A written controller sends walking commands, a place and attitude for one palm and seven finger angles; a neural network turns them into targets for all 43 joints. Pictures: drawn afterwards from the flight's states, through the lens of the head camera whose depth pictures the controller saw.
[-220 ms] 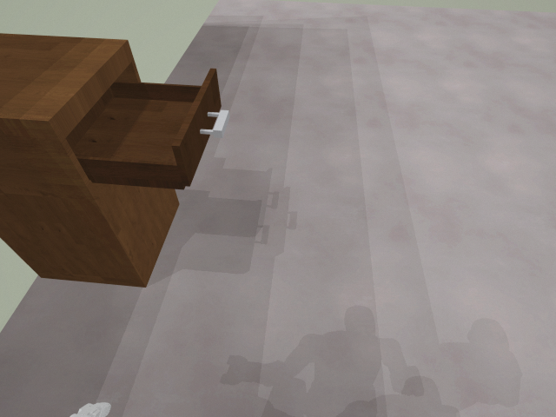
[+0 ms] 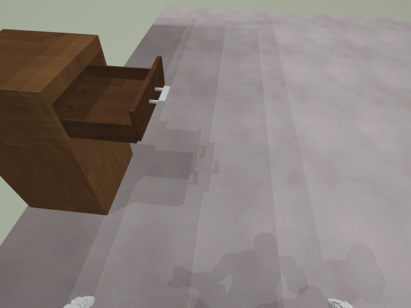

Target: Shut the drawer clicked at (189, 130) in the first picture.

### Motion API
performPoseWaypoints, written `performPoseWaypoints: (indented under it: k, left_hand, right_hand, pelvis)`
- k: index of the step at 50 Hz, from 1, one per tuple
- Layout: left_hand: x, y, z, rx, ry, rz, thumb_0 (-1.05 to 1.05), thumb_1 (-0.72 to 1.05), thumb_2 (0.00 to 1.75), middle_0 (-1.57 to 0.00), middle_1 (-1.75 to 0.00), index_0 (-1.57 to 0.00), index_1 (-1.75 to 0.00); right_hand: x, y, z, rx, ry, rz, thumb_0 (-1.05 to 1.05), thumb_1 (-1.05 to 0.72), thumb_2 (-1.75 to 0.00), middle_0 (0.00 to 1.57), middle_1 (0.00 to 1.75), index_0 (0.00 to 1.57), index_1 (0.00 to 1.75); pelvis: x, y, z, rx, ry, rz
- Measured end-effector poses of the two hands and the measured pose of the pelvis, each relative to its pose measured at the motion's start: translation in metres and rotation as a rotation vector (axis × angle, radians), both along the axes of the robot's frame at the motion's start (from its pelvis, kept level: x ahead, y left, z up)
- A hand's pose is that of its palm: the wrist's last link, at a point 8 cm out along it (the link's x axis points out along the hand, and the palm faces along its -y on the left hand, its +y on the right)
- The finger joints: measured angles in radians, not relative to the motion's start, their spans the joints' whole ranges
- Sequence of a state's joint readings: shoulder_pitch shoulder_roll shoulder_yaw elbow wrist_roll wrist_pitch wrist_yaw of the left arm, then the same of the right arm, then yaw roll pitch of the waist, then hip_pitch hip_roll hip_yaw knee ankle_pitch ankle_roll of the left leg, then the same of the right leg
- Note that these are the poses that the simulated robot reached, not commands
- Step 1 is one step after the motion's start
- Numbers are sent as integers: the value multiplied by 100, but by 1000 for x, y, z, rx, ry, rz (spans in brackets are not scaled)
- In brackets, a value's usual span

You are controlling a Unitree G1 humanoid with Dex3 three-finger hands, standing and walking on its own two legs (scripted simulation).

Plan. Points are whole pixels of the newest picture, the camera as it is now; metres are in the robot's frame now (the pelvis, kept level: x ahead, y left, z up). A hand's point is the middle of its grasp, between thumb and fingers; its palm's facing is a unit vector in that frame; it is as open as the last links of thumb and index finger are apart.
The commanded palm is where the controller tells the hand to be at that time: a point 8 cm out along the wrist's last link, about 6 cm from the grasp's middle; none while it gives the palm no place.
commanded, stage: stand and wait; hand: left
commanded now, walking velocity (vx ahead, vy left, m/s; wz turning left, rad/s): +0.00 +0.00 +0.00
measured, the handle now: (159, 95) +0.92 +0.25 -0.12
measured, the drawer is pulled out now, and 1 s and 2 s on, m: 0.29 0.29 0.29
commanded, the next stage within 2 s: look at it before walking up in 0.60 s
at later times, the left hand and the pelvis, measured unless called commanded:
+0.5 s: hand out of the picture +0.06 +0.24 -0.15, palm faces -0.03 -0.94 -0.34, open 7.4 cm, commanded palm none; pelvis -0.01 -0.01 +0.00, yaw +0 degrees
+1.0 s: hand out of the picture +0.06 +0.24 -0.15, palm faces -0.04 -0.95 -0.32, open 7.4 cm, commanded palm none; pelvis -0.02 -0.01 +0.01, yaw +0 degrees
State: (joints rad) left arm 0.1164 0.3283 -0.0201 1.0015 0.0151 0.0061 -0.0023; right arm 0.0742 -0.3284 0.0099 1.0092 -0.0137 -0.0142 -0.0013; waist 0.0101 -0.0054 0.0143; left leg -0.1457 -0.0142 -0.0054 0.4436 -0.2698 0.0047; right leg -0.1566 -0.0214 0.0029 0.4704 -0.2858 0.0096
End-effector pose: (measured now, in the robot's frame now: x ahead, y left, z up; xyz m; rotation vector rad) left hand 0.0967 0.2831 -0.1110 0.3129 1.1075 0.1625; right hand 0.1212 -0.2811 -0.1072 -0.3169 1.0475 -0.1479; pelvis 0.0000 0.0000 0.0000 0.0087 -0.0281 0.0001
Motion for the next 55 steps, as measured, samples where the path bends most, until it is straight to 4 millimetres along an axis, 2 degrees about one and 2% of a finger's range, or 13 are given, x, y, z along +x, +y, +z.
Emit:
performPoseWaypoints:
  k: [6, 15, 23, 39, 55]
  left_hand:
    - [-14, -5, -4, -10, 37, 13, 1, 90, 90, -20, -30, -20, -30]
    - [-39, -2, -7, 2, 111, 35, 1, 90, 90, -20, -30, -20, -30]
    - [-46, 1, -5, 13, 123, 40, 1, 90, 90, -20, -30, -20, -30]
    - [-37, -3, -3, 3, 80, 18, 1, 90, 90, -20, -30, -20, -30]
    - [-51, 1, -5, 2, 117, 28, 1, 90, 90, -20, -30, -20, -30]
  right_hand:
    - [-11, -3, -2, 0, 37, -9, 1, -91, -90, 20, 30, 20, 30]
    - [-43, -14, -9, -10, 131, -43, 1, -91, -90, 20, 30, 20, 30]
    - [-62, -19, -10, -13, 167, -65, 1, -91, -90, 20, 30, 20, 30]
    - [-65, -17, -6, -8, 140, -65, 1, -91, -90, 20, 30, 20, 30]
    - [-69, -14, -7, -10, 159, -65, 1, -91, -90, 20, 30, 20, 30]
  pelvis:
    - [-2, -4, 1, -1, 0, 1]
    - [-5, -7, 3, -3, -1, -1]
    - [-9, -9, 4, -3, -8, -4]
    - [-16, -8, 6, -4, -11, -7]
    - [-18, -5, 6, -5, -8, -7]
